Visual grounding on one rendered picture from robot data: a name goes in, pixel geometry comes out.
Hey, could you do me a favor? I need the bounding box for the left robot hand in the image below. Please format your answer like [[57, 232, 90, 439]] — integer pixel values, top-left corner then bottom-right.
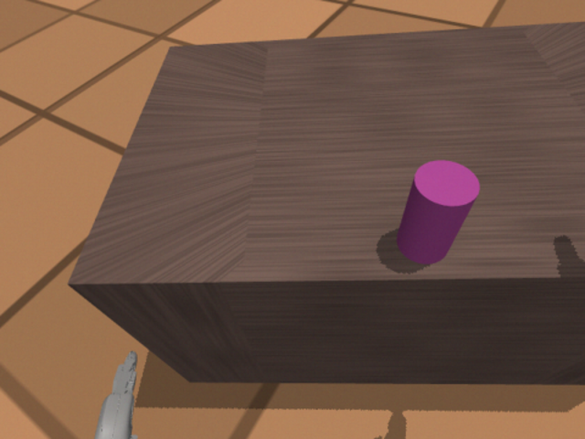
[[94, 351, 138, 439]]

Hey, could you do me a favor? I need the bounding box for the can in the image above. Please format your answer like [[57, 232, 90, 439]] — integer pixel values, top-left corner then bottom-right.
[[397, 160, 480, 264]]

